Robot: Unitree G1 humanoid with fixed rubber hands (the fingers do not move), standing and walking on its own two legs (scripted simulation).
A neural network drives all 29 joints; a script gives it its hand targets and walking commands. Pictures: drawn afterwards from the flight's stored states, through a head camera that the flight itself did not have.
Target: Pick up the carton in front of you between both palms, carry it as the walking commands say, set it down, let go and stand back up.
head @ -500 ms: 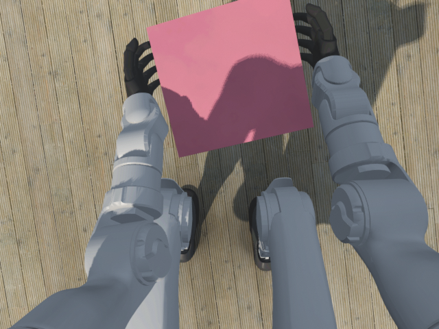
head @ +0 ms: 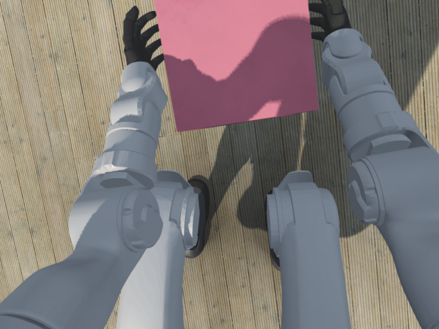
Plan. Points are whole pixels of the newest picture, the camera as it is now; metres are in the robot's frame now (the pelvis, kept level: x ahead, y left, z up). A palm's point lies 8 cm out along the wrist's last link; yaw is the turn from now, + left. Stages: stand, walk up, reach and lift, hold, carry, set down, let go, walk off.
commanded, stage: set down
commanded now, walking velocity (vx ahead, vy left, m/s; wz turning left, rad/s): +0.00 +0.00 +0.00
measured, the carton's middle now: (237, 68) +0.50 -0.02 -0.24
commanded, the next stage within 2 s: none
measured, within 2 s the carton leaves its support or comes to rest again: rests again in 0.20 s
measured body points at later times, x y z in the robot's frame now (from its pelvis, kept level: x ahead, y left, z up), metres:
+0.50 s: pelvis +0.00 +0.01 -0.01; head +0.34 -0.05 +0.28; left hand +0.52 +0.14 -0.16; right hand +0.54 -0.17 -0.18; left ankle +0.13 +0.13 -0.35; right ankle +0.10 -0.10 -0.35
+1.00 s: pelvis +0.00 +0.00 -0.01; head +0.35 -0.05 +0.26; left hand +0.49 +0.17 -0.19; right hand +0.52 -0.21 -0.22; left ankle +0.13 +0.13 -0.35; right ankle +0.10 -0.10 -0.35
